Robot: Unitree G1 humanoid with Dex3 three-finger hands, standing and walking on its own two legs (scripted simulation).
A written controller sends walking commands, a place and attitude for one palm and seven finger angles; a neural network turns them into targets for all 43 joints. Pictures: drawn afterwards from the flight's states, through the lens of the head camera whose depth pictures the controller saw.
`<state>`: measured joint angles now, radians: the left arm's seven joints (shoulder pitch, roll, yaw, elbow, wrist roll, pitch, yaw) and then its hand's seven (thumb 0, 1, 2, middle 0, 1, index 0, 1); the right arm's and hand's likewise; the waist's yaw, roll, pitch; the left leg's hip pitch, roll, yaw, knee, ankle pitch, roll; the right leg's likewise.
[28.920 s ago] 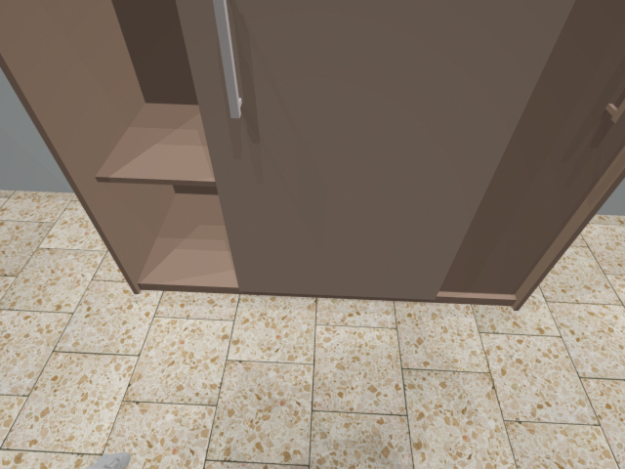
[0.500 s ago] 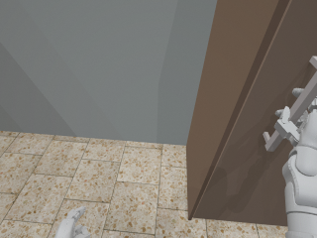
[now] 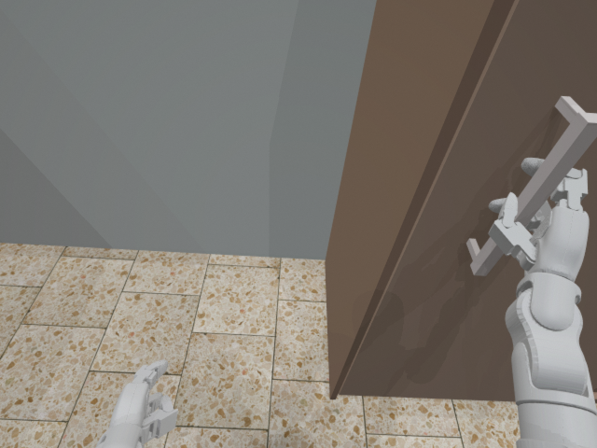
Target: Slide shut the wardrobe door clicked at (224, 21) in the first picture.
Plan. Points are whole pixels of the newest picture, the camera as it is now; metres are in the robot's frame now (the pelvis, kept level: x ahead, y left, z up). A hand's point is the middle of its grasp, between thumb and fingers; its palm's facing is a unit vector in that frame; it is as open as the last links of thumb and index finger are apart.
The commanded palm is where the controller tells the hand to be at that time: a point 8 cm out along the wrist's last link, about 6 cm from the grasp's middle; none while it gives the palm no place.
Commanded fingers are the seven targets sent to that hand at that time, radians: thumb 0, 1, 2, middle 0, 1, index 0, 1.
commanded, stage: stop walking and hold the door there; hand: right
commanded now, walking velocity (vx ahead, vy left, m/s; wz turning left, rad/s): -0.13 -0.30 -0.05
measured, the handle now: (516, 199) +0.39 -0.25 +0.17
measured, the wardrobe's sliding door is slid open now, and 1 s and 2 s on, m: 0.00 0.00 0.00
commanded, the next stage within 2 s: loosen the grip on the handle in 1.52 s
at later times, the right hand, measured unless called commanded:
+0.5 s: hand (506, 229) +0.34 -0.22 +0.17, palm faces +0.22 +0.97 -0.11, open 6.9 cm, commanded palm +0.31 -0.22 +0.17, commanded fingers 0.00 -0.90 -0.90 0.45 1.40 0.45 1.40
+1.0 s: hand (508, 228) +0.34 -0.22 +0.18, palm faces +0.12 +0.99 -0.11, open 6.2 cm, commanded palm +0.31 -0.22 +0.17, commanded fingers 0.00 -0.90 -0.90 0.45 1.40 0.45 1.40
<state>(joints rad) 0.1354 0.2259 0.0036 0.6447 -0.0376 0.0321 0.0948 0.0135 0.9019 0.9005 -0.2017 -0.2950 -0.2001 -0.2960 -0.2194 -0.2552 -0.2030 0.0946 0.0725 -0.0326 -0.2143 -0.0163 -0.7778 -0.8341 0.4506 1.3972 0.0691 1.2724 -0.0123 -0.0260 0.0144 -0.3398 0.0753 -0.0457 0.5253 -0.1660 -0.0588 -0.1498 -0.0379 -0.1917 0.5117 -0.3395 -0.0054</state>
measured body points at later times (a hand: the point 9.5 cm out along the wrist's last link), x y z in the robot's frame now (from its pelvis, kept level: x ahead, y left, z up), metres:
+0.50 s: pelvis -0.02 -0.08 -0.01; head +0.03 -0.05 +0.44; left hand +0.19 +0.13 -0.13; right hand +0.32 -0.27 +0.18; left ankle +0.01 +0.09 -0.69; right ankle -0.03 -0.16 -0.73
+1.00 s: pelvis -0.02 -0.11 +0.01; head -0.01 -0.08 +0.46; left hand +0.18 +0.10 -0.09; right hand +0.33 -0.27 +0.18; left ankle +0.00 +0.01 -0.72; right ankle -0.03 -0.16 -0.73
